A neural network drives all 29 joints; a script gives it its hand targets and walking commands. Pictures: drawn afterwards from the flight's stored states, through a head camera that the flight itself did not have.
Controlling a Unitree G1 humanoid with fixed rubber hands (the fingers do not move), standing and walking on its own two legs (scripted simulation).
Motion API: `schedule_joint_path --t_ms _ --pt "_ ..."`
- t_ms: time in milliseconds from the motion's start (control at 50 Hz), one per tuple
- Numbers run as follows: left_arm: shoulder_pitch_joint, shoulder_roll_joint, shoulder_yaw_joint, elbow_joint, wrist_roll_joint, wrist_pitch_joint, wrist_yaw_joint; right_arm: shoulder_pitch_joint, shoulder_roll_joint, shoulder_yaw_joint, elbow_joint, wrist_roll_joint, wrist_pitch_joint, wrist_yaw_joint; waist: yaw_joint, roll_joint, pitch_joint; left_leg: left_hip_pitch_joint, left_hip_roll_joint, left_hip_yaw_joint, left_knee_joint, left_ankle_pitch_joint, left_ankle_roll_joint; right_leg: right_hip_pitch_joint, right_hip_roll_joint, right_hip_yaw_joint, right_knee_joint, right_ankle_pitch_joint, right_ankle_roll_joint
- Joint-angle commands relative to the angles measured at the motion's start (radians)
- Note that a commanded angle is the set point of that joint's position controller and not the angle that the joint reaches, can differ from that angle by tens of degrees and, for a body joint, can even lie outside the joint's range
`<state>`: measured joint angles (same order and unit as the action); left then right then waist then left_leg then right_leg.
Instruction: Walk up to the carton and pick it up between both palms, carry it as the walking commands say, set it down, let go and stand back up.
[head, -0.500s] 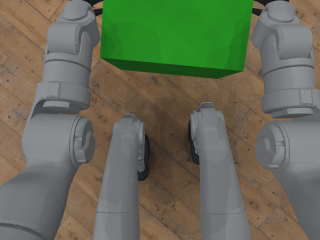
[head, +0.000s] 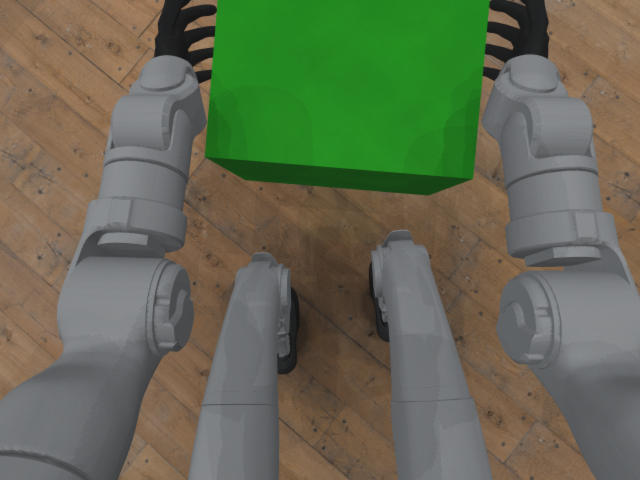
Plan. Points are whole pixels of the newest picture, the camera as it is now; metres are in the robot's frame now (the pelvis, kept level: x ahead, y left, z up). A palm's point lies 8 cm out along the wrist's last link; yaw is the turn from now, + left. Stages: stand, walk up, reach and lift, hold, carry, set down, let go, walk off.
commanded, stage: reach and lift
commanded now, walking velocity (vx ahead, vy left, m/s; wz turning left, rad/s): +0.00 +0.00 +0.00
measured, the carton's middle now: (344, 85) +0.53 -0.03 -0.11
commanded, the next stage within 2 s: none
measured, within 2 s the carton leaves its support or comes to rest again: neither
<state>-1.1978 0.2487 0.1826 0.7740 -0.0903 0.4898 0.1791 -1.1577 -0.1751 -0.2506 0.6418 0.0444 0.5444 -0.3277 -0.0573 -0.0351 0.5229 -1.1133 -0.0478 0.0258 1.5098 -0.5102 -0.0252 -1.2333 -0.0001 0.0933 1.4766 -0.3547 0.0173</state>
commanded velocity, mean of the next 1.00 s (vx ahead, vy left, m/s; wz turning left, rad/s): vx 0.00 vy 0.00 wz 0.00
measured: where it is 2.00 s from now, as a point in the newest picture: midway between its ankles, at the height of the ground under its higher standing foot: (335, 329)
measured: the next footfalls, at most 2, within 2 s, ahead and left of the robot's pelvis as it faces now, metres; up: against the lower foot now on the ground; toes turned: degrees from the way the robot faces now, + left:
none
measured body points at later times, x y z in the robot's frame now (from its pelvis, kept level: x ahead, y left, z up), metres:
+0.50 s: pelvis +0.00 +0.00 +0.05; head +0.20 -0.03 +0.45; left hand +0.50 +0.14 +0.05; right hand +0.48 -0.21 +0.05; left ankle +0.13 +0.13 -0.55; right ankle +0.19 -0.12 -0.55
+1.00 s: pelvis +0.05 +0.01 +0.12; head +0.14 -0.02 +0.56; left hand +0.48 +0.15 +0.14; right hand +0.46 -0.20 +0.14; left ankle +0.13 +0.13 -0.55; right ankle +0.19 -0.12 -0.55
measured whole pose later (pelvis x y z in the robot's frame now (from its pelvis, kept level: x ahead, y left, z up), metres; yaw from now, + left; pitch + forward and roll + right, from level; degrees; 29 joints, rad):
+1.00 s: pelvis +0.05 +0.01 +0.12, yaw -2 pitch +5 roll +3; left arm -0.78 0.10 0.19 0.80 -0.03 0.49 0.16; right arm -0.76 -0.07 -0.25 0.68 -0.05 0.55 -0.27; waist -0.02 -0.02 0.10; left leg -0.66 -0.03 0.03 0.93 -0.36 -0.01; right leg -0.78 0.00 0.10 0.92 -0.23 0.02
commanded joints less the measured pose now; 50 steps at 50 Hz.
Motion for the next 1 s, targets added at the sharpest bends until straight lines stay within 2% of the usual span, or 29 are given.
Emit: schedule_joint_path --t_ms 0,60,100,120,160,180,200,220,280,300,340,360,420,440,480,500,520,540,560,600,640,720,740,760,780,860,900,920,980 --pt "-0.689 -1.225 -0.404 -0.303 -0.107 -0.062 -0.489 -0.743 1.24 0.588 -0.258 0.221 -0.057 0.573 0.101 -0.001 -2.493 0.269 -0.096 -0.023 -0.371 0.203 0.045 0.983 0.098 -0.092 -0.271 0.227 0.008" --pt "-0.778 -1.235 -0.439 -0.41 -0.136 -0.056 -0.471 -0.761 1.233 0.614 -0.287 0.266 -0.055 0.58 0.103 0.078 -2.563 0.392 -0.086 -0.035 -0.407 0.193 0.034 1.009 0.094 -0.082 -0.316 0.213 -0.015" --pt "-0.777 -1.195 -0.438 -0.483 -0.134 -0.065 -0.461 -0.764 1.259 0.672 -0.361 0.288 -0.053 0.575 0.127 0.023 -2.618 0.399 -0.092 -0.035 -0.394 0.245 0.043 1.09 0.096 -0.071 -0.318 0.249 0.002" --pt "-0.745 -1.186 -0.398 -0.376 -0.114 -0.063 -0.466 -0.725 1.225 0.6 -0.255 0.227 -0.052 0.575 0.081 -0.006 -2.424 0.301 -0.091 -0.035 -0.408 0.173 0.043 0.996 0.094 -0.092 -0.325 0.191 0.002" --pt "-0.744 -1.224 -0.438 -0.438 -0.124 -0.063 -0.46 -0.759 1.237 0.633 -0.321 0.258 -0.05 0.581 0.13 0.022 -2.486 0.429 -0.082 -0.053 -0.471 0.205 0.042 1.04 0.101 -0.087 -0.348 0.214 0.001" --pt "-0.758 -1.217 -0.419 -0.369 -0.113 -0.061 -0.46 -0.781 1.196 0.583 -0.256 0.225 -0.057 0.586 0.103 0.025 -2.379 0.383 -0.072 -0.071 -0.474 0.127 0.036 0.934 0.096 -0.089 -0.36 0.128 -0.01" --pt "-0.722 -1.216 -0.418 -0.401 -0.12 -0.072 -0.466 -0.731 1.255 0.634 -0.264 0.236 -0.052 0.588 0.144 -0.007 -2.407 0.376 -0.078 -0.053 -0.479 0.154 0.042 1.036 0.09 -0.076 -0.381 0.149 -0.007" --pt "-0.79 -1.235 -0.446 -0.479 -0.147 -0.068 -0.466 -0.797 1.257 0.645 -0.346 0.255 -0.051 0.588 0.112 -0.019 -2.53 0.426 -0.084 -0.047 -0.493 0.151 0.038 1.104 0.094 -0.081 -0.398 0.16 -0.002" --pt "-0.747 -1.204 -0.333 -0.262 -0.08 -0.063 -0.486 -0.788 1.25 0.574 -0.188 0.207 -0.044 0.588 0.133 -0.046 -2.282 0.288 -0.06 -0.047 -0.516 0.015 0.052 1.045 0.061 -0.047 -0.444 -0.013 0.006" --pt "-0.797 -1.172 -0.33 -0.316 -0.08 -0.069 -0.491 -0.78 1.281 0.588 -0.179 0.223 -0.038 0.596 0.162 -0.042 -2.251 0.279 -0.061 -0.043 -0.532 -0.032 0.057 1.071 0.058 -0.037 -0.458 -0.053 0.007" --pt "-0.712 -1.184 -0.27 -0.185 -0.05 -0.06 -0.509 -0.76 1.276 0.529 -0.112 0.179 -0.031 0.6 0.141 -0.09 -2.158 0.237 -0.054 -0.042 -0.565 -0.057 0.068 1.022 0.059 -0.056 -0.491 -0.099 0.016" --pt "-0.763 -1.198 -0.323 -0.28 -0.078 -0.072 -0.52 -0.747 1.311 0.566 -0.147 0.208 -0.035 0.602 0.151 -0.062 -2.238 0.248 -0.055 -0.03 -0.557 -0.022 0.061 1.122 0.057 -0.032 -0.495 -0.052 0.012" --pt "-0.717 -1.186 -0.255 -0.16 -0.033 -0.059 -0.538 -0.744 1.303 0.516 -0.109 0.182 -0.031 0.61 0.165 -0.044 -2.132 0.213 -0.04 -0.032 -0.588 -0.071 0.066 1.089 0.05 -0.014 -0.528 -0.113 0.012" --pt "-0.742 -1.202 -0.297 -0.209 -0.057 -0.063 -0.542 -0.724 1.312 0.519 -0.11 0.194 -0.025 0.617 0.133 -0.043 -2.174 0.272 -0.047 -0.032 -0.602 -0.027 0.061 1.1 0.056 -0.038 -0.537 -0.064 0.017" --pt "-0.785 -1.199 -0.283 -0.263 -0.066 -0.071 -0.549 -0.724 1.361 0.535 -0.123 0.207 -0.025 0.613 0.162 -0.026 -2.212 0.324 -0.053 -0.034 -0.619 0.01 0.072 1.161 0.063 -0.022 -0.551 -0.047 0.02" --pt "-0.788 -1.225 -0.346 -0.342 -0.094 -0.061 -0.544 -0.736 1.352 0.58 -0.244 0.239 -0.029 0.613 0.135 0.002 -2.371 0.423 -0.06 -0.031 -0.623 0.088 0.062 1.25 0.072 -0.043 -0.554 0.07 0.019" --pt "-0.722 -1.19 -0.289 -0.273 -0.06 -0.058 -0.547 -0.698 1.337 0.547 -0.186 0.22 -0.026 0.609 0.167 0.0 -2.273 0.366 -0.058 -0.035 -0.63 0.095 0.07 1.236 0.066 -0.007 -0.556 0.061 0.02" --pt "-0.687 -1.163 -0.276 -0.202 -0.038 -0.059 -0.553 -0.708 1.324 0.516 -0.149 0.185 -0.025 0.61 0.151 -0.012 -2.186 0.328 -0.056 -0.034 -0.656 0.046 0.079 1.209 0.062 -0.025 -0.575 0.041 0.02" --pt "-0.707 -1.198 -0.332 -0.293 -0.067 -0.063 -0.551 -0.706 1.336 0.566 -0.217 0.214 -0.023 0.62 0.159 -0.015 -2.309 0.443 -0.046 -0.037 -0.672 0.096 0.067 1.267 0.068 -0.045 -0.582 0.088 0.018" --pt "-0.674 -1.211 -0.307 -0.236 -0.04 -0.068 -0.55 -0.65 1.313 0.524 -0.147 0.184 -0.029 0.623 0.151 0.002 -2.171 0.389 -0.041 -0.043 -0.667 0.107 0.057 1.2 0.062 -0.048 -0.585 0.103 0.013" --pt "-0.697 -1.197 -0.349 -0.32 -0.084 -0.074 -0.555 -0.657 1.349 0.589 -0.214 0.204 -0.023 0.623 0.142 -0.057 -2.309 0.46 -0.045 -0.048 -0.665 0.173 0.065 1.294 0.072 -0.035 -0.6 0.161 0.022" --pt "-0.475 -1.282 -0.328 -0.245 -0.025 -0.066 -0.552 -0.546 1.306 0.546 -0.201 0.152 -0.046 0.631 0.132 -0.001 -2.175 0.498 -0.043 -0.066 -0.729 0.307 0.053 1.31 0.073 -0.041 -0.629 0.326 0.005" --pt "-0.548 -1.272 -0.336 -0.333 -0.048 -0.075 -0.547 -0.504 1.342 0.552 -0.171 0.159 -0.035 0.634 0.134 -0.024 -2.242 0.558 -0.05 -0.058 -0.735 0.353 0.053 1.335 0.086 -0.054 -0.63 0.37 0.009" --pt "-0.563 -1.28 -0.413 -0.384 -0.078 -0.076 -0.541 -0.488 1.323 0.577 -0.222 0.174 -0.043 0.632 0.094 0.033 -2.276 0.624 -0.053 -0.062 -0.736 0.419 0.038 1.328 0.083 -0.066 -0.633 0.442 0.004" --pt "-0.473 -1.306 -0.381 -0.354 -0.054 -0.07 -0.536 -0.466 1.311 0.575 -0.226 0.156 -0.047 0.64 0.118 0.028 -2.231 0.648 -0.047 -0.074 -0.743 0.46 0.042 1.299 0.091 -0.066 -0.632 0.461 0.003" --pt "-0.44 -1.311 -0.39 -0.345 -0.046 -0.071 -0.535 -0.421 1.292 0.558 -0.229 0.139 -0.064 0.636 0.107 0.043 -2.095 0.603 -0.046 -0.075 -0.792 0.457 0.031 1.318 0.082 -0.035 -0.682 0.479 -0.007" --pt "-0.491 -1.265 -0.379 -0.394 -0.041 -0.079 -0.529 -0.459 1.328 0.566 -0.264 0.155 -0.054 0.64 0.162 0.014 -2.086 0.647 -0.044 -0.067 -0.812 0.463 0.043 1.326 0.086 -0.031 -0.701 0.458 0.007" --pt "-0.482 -1.266 -0.379 -0.428 -0.057 -0.07 -0.525 -0.44 1.315 0.551 -0.269 0.15 -0.049 0.637 0.12 -0.025 -2.08 0.674 -0.038 -0.091 -0.811 0.457 0.048 1.338 0.092 -0.032 -0.71 0.443 0.006" --pt "-0.347 -1.245 -0.217 -0.148 0.046 -0.06 -0.525 -0.334 1.301 0.372 0.003 0.048 -0.033 0.649 0.122 -0.018 -1.549 0.512 -0.018 -0.091 -0.877 0.195 0.06 1.148 0.081 -0.049 -0.769 0.166 0.0"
